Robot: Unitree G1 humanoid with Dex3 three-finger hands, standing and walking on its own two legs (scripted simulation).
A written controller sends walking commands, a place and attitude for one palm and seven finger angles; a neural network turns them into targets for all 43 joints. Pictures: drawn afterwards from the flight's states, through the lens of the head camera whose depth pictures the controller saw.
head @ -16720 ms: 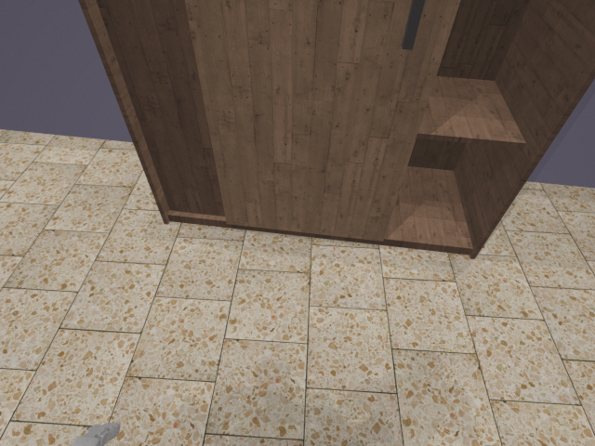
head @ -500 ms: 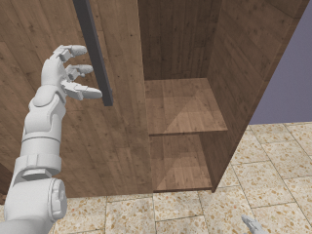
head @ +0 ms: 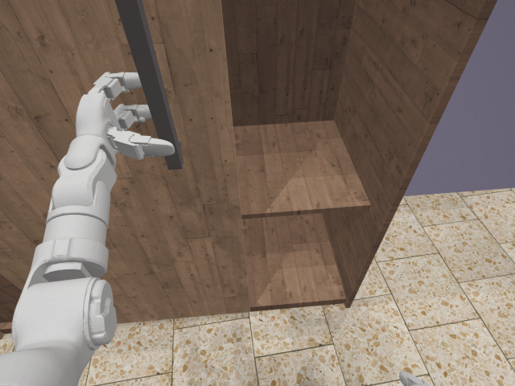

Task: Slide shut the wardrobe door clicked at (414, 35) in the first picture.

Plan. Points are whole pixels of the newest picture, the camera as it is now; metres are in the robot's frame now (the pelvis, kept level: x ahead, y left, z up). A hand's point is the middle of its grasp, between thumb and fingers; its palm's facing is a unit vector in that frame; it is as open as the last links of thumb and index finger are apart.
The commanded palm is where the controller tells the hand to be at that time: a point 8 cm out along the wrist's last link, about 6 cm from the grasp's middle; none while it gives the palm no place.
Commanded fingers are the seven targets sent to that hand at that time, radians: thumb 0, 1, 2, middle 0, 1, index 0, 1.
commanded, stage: slide the fingers in behind the handle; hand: left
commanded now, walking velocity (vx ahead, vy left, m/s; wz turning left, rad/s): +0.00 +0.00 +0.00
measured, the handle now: (157, 87) +0.49 +0.16 +0.24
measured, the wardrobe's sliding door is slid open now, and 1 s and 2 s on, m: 0.38 0.38 0.38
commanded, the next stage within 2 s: grip the handle and tug to test in 1.56 s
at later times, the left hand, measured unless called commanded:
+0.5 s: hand (161, 117) +0.43 +0.14 +0.23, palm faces +0.09 -1.00 +0.01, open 14.0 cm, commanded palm +0.40 +0.19 +0.21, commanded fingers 0.00 -0.50 0.30 -0.30 -1.20 -0.30 -1.20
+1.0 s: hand (170, 118) +0.43 +0.13 +0.22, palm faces +0.08 -1.00 +0.02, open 14.0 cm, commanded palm +0.41 +0.18 +0.21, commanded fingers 0.00 -0.50 0.30 -0.30 -1.20 -0.30 -1.20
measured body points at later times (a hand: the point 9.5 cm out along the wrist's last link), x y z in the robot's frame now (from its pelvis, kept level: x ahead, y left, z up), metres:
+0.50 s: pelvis +0.01 -0.01 +0.00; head +0.00 -0.03 +0.45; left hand +0.42 +0.20 +0.23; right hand +0.16 -0.25 -0.10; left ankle +0.02 +0.13 -0.74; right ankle -0.03 -0.12 -0.74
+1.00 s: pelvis +0.02 -0.01 +0.00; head +0.00 -0.03 +0.45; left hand +0.42 +0.18 +0.22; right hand +0.16 -0.26 -0.10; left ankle +0.02 +0.13 -0.74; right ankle -0.03 -0.12 -0.74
